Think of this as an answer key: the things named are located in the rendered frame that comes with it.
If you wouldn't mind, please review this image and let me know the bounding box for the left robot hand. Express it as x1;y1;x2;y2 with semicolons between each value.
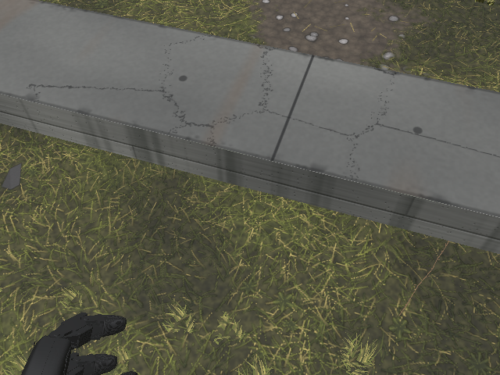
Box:
21;312;138;375

